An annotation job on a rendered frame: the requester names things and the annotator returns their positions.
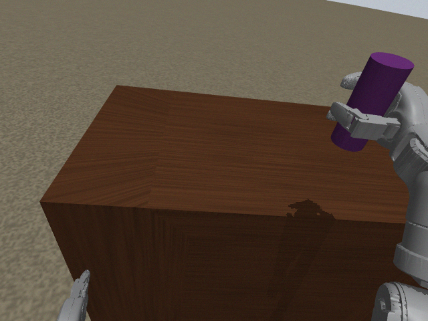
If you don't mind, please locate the can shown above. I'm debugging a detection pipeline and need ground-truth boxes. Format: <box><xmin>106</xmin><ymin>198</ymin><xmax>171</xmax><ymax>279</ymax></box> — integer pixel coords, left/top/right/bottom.
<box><xmin>331</xmin><ymin>52</ymin><xmax>415</xmax><ymax>152</ymax></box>

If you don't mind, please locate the left robot hand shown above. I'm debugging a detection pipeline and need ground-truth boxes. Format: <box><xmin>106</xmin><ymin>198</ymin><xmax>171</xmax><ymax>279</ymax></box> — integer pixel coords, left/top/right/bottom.
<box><xmin>56</xmin><ymin>270</ymin><xmax>90</xmax><ymax>321</ymax></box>

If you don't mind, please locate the right robot arm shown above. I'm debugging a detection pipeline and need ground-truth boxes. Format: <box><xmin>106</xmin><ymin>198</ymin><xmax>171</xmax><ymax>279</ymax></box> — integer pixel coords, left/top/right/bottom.
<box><xmin>371</xmin><ymin>124</ymin><xmax>428</xmax><ymax>321</ymax></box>

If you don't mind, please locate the right robot hand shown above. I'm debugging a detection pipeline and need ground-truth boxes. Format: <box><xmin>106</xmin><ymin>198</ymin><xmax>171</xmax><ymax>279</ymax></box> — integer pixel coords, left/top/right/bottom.
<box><xmin>326</xmin><ymin>71</ymin><xmax>428</xmax><ymax>150</ymax></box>

